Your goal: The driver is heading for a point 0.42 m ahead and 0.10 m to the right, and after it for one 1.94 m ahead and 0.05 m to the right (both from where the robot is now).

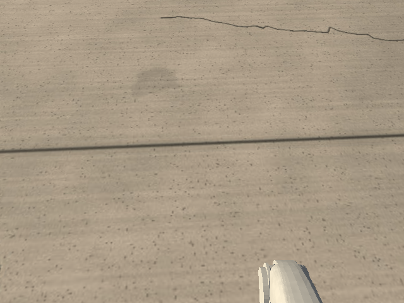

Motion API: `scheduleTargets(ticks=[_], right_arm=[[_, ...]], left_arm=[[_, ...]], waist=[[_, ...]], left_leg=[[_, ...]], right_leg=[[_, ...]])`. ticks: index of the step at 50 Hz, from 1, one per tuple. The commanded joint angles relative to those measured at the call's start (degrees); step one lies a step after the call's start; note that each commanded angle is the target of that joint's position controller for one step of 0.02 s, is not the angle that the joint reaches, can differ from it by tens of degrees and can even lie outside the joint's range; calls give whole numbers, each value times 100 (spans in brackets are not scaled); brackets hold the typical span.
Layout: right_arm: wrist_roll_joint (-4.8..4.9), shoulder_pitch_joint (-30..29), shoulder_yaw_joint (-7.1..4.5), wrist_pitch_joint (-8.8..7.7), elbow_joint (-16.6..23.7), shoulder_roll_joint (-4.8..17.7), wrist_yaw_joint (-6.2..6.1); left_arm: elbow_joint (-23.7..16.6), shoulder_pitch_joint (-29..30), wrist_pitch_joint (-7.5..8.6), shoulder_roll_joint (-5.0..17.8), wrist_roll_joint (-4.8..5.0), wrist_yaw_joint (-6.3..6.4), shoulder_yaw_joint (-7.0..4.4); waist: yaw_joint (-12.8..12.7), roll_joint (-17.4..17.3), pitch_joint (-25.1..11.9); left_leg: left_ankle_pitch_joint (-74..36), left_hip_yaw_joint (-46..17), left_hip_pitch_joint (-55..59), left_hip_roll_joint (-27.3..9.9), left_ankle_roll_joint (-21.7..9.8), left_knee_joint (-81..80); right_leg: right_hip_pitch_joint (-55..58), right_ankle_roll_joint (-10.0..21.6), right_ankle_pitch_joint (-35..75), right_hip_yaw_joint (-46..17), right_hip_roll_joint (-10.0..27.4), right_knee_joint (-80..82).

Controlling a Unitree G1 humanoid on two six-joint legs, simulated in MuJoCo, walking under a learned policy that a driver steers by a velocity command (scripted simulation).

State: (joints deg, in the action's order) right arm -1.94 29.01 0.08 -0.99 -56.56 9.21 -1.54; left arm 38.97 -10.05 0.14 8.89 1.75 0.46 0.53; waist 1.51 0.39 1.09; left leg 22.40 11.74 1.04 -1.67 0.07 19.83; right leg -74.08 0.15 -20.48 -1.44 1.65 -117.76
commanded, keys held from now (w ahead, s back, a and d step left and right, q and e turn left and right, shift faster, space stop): w+e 0.38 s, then w+q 0.62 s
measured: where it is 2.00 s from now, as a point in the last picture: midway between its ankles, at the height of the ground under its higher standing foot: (202, 111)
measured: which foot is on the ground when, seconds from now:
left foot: down 0.00-0.14, up 0.16-0.70, down 0.72-1.00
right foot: up 0.00-0.12, down 0.14-0.74, up 0.76-1.00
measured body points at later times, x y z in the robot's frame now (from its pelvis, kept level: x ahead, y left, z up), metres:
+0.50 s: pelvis +0.31 -0.05 +0.16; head +0.32 -0.09 +0.61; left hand +0.41 +0.18 +0.05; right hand +0.50 -0.31 +0.10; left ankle +0.52 +0.07 -0.49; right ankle +0.24 -0.10 -0.58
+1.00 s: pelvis +0.64 -0.05 +0.16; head +0.68 -0.05 +0.61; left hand +0.87 +0.17 +0.09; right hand +0.68 -0.33 +0.05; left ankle +0.62 +0.00 -0.58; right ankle +0.76 -0.26 -0.51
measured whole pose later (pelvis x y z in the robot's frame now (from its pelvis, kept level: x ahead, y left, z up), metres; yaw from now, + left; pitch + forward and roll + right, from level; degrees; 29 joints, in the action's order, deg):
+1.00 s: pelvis +0.64 -0.05 +0.16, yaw -3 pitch +3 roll +0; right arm 0.8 21.2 -2.4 -3.3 -41.1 15.2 0.4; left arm 35.9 -5.6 6.5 16.4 -1.7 0.2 -0.6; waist 2.7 1.7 1.0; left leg 9.5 -5.8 -9.5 8.7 -6.9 17.2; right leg -41.8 -3.5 -7.9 -5.8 5.3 -53.3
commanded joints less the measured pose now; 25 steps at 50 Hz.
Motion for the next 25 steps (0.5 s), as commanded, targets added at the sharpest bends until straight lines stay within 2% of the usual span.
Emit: scheduleTargets(ticks=[1,2,3,4,5,6,7,8,9,10,11,12,13,14,15,16,17,18,19,20,21,23,25], right_arm=[[49,-135,-60,-38,417,890,-275],[153,-244,-160,-54,453,1293,-342],[279,-608,-185,-131,562,1423,-316],[322,-378,-227,-178,528,1674,-304],[316,-289,-319,-145,540,2139,-306],[287,-511,-395,-58,622,2413,-230],[309,-656,-403,-39,837,2277,-196],[98,-262,-161,-220,1218,1068,4],[-10,-299,-240,-579,1154,1226,343],[257,-830,-402,-637,1357,1204,479],[302,-1634,-302,-629,1718,988,396],[235,-2007,-195,-640,1966,658,338],[173,-1806,-124,-576,2054,552,326],[172,-1610,-65,-514,2140,479,356],[133,-1503,6,-495,2240,423,361],[155,-1500,64,-484,2308,415,353],[105,-1617,76,-481,2362,583,304],[15,-1928,48,-485,2469,752,268],[-75,-2152,31,-492,2499,851,229],[-103,-2389,44,-497,2564,831,187],[-69,-2573,76,-508,2596,742,164],[114,-3143,104,-527,2654,607,187],[275,-3599,54,-512,2736,652,263]], left_arm=[[-1418,1443,219,50,-129,-197,246],[-1624,1484,215,-80,-155,-306,370],[-1543,1397,238,76,-114,-347,278],[-1509,1105,260,426,-166,-326,107],[-1452,573,282,783,-152,-326,-88],[-1235,-399,239,1203,-132,-355,-278],[-1048,-960,171,1674,-92,-406,-473],[-801,-927,139,2366,-75,-367,-596],[-810,-1327,71,2082,-315,-173,-517],[-471,-1533,137,1647,-306,-145,-443],[-213,-1445,262,1343,-119,-215,-395],[-60,-986,372,936,-136,-273,-280],[6,-660,442,583,-207,-275,-193],[96,-618,456,334,-221,-271,-138],[148,-627,476,353,-156,-244,-159],[203,-612,482,478,-87,-255,-176],[73,-341,490,694,-43,-237,-241],[34,-311,499,809,-29,-212,-254],[63,-449,542,897,-79,-197,-259],[159,-672,550,978,-97,-151,-273],[269,-910,551,996,-74,-91,-279],[424,-1400,541,997,-83,-31,-262],[512,-1664,542,1233,-100,-28,-295]], waist=[[-139,-158,643],[-274,-242,325],[-393,-216,137],[-555,-575,-520],[-1012,-1237,-1105],[-1471,-1727,-1868],[-1748,-1558,-2075],[-756,1304,-2374],[-874,1386,-3527],[-851,681,-2711],[-762,-93,-1065],[-315,-618,-175],[66,-359,-29],[223,64,-2],[318,71,-9],[434,-63,6],[502,-322,93],[479,-445,85],[342,-326,-23],[170,-82,-183],[-8,210,-288],[-452,407,-318],[-778,592,-214]], left_leg=[[-2065,-375,-945,-1236,-571,-1111],[-2493,-198,-1531,-1390,-733,-1919],[-4592,86,-1787,-1348,-785,-1936],[-8486,134,-1305,-1362,-899,-1242],[-11368,105,-617,-1523,-898,-104],[-12484,-99,340,-1626,-865,1131],[-11135,-301,78,-1381,-573,2684],[-2463,-653,-2209,130,-52,5217],[-694,-2398,-2990,799,-139,7151],[-717,-2504,-3894,736,-234,8114],[-586,-2226,-4449,614,-378,8328],[-537,-2082,-4752,377,-496,8346],[-553,-2044,-4512,156,-620,8340],[-468,-1960,-4607,133,-700,8816],[-659,-1897,-4790,44,-763,8805],[-850,-1794,-5102,-25,-755,8353],[-1090,-1646,-4875,-181,-639,7103],[-1284,-1497,-4549,-237,-504,6127],[-1640,-1204,-4316,-185,-400,5617],[-1988,-1046,-4307,-150,-290,5035],[-2332,-994,-4330,-159,-191,4440],[-2812,-939,-4233,-112,-98,2933],[-2934,-895,-4266,-55,-44,1942]], right_leg=[[-279,-48,551,592,270,1675],[1244,97,523,854,483,2894],[2781,335,461,1290,239,3653],[3890,513,321,1746,-341,3932],[4653,674,-83,1839,-721,4340],[5298,973,-153,1346,-922,5187],[6153,1249,81,125,-859,6448],[7654,2181,-150,-3732,653,8217],[8467,2602,6,-6318,1400,9660],[7974,2204,-1243,-6332,1405,10186],[6875,1795,-1390,-5397,1098,9974],[5761,1557,-858,-4277,819,9587],[5141,1398,-215,-3204,429,9466],[5012,1378,-73,-2678,131,9521],[5062,1317,826,-2129,0,9545],[5154,1313,875,-1758,-78,9629],[4827,1363,1031,-1523,-194,9861],[4597,1305,1203,-1423,-274,10033],[4564,1311,1881,-1320,-290,10196],[4909,1275,2301,-1257,-199,10337],[5283,1223,2546,-1153,-130,10389],[5993,1066,2406,-1014,2,10523],[6693,1072,2120,-1202,379,10736]])
Velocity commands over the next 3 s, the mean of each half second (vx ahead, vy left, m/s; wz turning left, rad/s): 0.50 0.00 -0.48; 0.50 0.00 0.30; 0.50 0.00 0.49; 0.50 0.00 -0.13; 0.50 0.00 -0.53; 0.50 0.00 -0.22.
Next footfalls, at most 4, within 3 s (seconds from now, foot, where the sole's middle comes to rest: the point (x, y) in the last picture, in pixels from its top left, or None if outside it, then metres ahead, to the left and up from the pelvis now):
0.14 right None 0.28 -0.11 -0.62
0.72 left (207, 228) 0.66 -0.01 -0.62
1.20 right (253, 154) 0.96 -0.19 -0.62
1.70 left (169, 122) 1.13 0.13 -0.62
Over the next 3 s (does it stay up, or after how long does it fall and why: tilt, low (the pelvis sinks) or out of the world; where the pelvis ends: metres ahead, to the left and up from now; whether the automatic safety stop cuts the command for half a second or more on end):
stays up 1.71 -0.03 0.16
